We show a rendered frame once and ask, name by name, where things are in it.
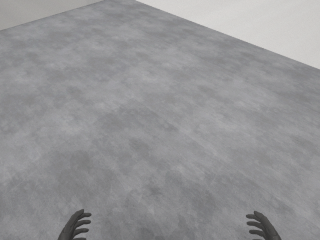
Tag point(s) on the robot left hand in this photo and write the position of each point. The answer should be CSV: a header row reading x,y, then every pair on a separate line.
x,y
70,231

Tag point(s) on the robot right hand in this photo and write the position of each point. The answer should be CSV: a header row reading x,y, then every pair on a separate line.
x,y
268,233

